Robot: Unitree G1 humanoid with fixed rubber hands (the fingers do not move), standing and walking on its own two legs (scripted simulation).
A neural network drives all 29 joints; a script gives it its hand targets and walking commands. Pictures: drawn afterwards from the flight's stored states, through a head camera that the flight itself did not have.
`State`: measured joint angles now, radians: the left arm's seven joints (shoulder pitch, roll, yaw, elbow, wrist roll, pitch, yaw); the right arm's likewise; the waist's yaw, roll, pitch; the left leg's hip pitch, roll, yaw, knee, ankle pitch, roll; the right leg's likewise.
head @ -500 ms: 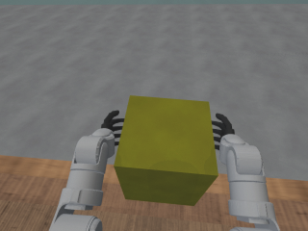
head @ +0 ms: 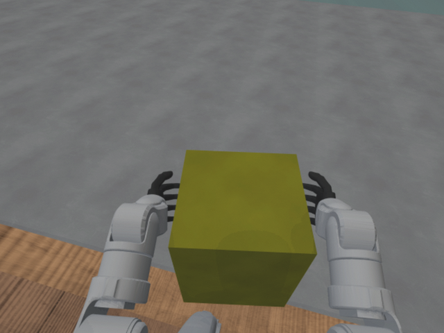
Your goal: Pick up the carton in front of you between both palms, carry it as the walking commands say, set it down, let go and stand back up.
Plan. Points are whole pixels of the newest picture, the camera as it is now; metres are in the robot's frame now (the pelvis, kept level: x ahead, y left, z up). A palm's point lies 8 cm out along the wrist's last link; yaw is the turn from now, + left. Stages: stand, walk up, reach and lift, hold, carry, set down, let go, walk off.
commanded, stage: carry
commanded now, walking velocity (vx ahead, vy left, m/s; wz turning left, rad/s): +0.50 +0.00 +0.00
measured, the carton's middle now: (237, 231) +0.33 +0.05 +0.00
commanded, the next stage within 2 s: none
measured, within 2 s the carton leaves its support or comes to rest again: neither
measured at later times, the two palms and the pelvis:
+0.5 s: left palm (231, 141) +0.80 +0.12 -0.17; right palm (316, 152) +0.79 -0.17 -0.15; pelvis +0.45 +0.00 -0.27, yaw -2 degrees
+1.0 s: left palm (240, 128) +1.26 +0.13 -0.45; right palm (294, 140) +1.22 -0.17 -0.45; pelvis +0.90 +0.01 -0.47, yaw -1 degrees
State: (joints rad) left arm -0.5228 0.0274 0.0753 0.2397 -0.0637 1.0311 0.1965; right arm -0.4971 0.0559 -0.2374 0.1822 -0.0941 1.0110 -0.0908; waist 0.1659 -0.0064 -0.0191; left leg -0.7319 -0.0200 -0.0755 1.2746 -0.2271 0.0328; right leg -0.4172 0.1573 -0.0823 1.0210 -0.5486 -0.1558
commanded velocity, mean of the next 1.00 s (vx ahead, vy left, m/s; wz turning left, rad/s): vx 0.50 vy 0.00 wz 0.00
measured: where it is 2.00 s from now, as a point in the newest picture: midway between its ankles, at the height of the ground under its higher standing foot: (255, 179)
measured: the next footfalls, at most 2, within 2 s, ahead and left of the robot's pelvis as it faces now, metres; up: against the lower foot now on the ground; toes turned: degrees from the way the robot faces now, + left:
left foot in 0.16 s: +0.30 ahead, +0.09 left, -0.17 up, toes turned -5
right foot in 0.50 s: +0.55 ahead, -0.07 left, -0.35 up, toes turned +2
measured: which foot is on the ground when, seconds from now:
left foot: up 0.00-0.14, down 0.16-0.48, up 0.50-0.80, down 0.82-1.00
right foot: down 0.00-0.14, up 0.16-0.48, down 0.50-0.82, up 0.84-1.00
